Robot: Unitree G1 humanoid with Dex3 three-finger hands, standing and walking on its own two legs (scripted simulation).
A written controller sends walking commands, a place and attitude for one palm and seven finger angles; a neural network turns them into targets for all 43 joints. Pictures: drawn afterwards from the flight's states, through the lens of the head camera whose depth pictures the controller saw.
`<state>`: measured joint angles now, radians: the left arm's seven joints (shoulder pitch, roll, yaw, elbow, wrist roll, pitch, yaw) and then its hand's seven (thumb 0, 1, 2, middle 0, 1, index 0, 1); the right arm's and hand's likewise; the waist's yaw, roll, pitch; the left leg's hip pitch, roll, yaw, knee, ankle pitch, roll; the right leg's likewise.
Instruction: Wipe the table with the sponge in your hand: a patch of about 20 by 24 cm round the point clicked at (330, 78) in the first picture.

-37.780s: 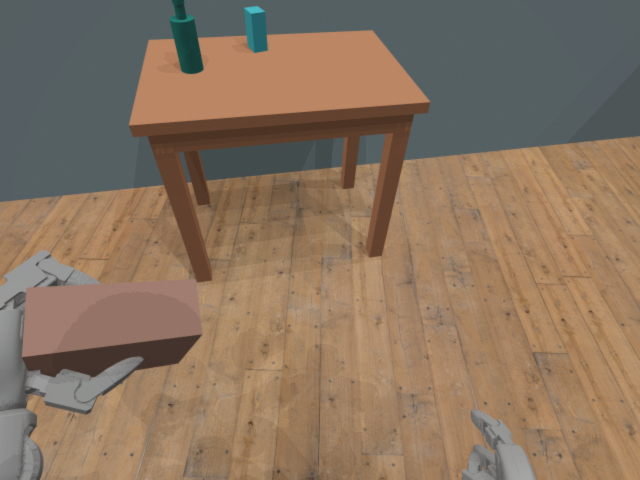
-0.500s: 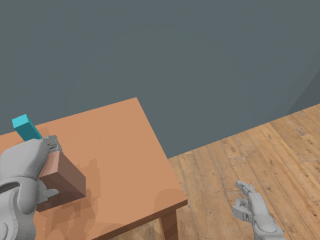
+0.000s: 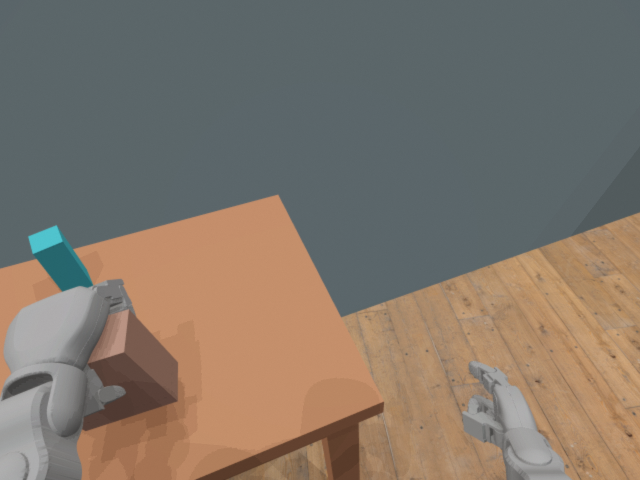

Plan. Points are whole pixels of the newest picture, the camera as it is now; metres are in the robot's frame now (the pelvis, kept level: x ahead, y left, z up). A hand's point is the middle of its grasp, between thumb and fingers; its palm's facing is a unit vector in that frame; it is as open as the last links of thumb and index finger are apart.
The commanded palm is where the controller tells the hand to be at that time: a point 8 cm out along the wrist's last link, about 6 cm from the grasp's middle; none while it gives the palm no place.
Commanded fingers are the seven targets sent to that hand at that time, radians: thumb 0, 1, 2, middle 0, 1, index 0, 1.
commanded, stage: bring the sponge back beside the body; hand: left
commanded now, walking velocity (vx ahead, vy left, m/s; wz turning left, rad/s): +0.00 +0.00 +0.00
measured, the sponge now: (116, 381) +0.19 +0.29 +0.06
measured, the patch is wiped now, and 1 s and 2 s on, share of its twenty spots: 0.95 0.95 0.95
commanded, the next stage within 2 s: step back with the hand held close in 0.98 s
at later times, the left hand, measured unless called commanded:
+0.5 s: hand (103, 354) +0.19 +0.28 +0.11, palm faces +0.09 -0.15 -0.99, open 9.5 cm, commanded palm +0.15 +0.28 +0.18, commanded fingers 0.00 0.10 1.30 -1.20 -1.60 -1.20 -1.60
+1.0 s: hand (117, 356) +0.19 +0.27 +0.11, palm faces +0.08 -0.14 -0.99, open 9.5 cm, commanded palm +0.15 +0.27 +0.18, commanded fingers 0.00 0.10 1.30 -1.20 -1.60 -1.20 -1.60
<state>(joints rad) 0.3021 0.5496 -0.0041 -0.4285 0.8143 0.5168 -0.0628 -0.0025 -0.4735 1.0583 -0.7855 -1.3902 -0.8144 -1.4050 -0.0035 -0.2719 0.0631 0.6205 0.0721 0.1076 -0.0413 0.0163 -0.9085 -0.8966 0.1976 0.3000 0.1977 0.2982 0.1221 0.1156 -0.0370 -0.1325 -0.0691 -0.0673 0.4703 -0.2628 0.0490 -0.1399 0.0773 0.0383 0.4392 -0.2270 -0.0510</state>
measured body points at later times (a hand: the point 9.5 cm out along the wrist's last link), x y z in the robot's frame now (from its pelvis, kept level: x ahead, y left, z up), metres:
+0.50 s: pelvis +0.00 +0.00 +0.00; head -0.03 -0.04 +0.45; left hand +0.18 +0.29 +0.17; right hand +0.26 -0.19 -0.06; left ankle +0.00 +0.09 -0.74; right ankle +0.01 -0.09 -0.74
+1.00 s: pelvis +0.00 -0.01 +0.00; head -0.03 -0.05 +0.45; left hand +0.19 +0.27 +0.17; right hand +0.26 -0.20 -0.06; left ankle +0.00 +0.09 -0.74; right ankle +0.01 -0.09 -0.74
